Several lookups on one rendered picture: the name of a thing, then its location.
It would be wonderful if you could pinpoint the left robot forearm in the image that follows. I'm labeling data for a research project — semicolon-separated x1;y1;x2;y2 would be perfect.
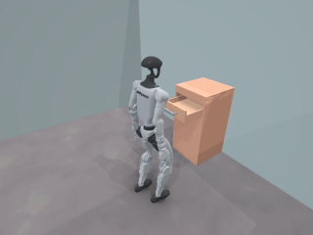
128;107;140;126

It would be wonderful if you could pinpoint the robot right hand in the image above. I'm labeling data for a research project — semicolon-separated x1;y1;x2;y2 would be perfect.
158;149;170;167

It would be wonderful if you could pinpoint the drawer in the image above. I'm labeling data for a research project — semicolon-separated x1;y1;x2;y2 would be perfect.
165;95;203;123

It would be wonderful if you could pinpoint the robot left hand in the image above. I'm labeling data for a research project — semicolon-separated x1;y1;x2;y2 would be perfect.
132;124;141;139

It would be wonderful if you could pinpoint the right robot forearm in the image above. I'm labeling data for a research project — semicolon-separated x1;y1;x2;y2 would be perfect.
154;119;166;151

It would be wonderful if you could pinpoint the handle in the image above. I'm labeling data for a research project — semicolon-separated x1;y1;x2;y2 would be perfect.
164;106;178;116

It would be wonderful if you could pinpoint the right robot shin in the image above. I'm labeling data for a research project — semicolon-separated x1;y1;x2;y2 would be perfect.
156;165;172;197

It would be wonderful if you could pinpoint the cabinet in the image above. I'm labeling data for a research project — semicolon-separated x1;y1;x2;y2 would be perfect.
172;77;235;166

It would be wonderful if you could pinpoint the robot right thigh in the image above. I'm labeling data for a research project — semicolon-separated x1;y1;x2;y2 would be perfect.
151;135;173;173

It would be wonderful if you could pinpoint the right robot upper arm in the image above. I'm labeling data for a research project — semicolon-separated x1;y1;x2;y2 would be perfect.
152;88;169;127

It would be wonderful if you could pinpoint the left robot upper arm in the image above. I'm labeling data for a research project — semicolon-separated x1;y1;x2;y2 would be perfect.
128;80;143;111

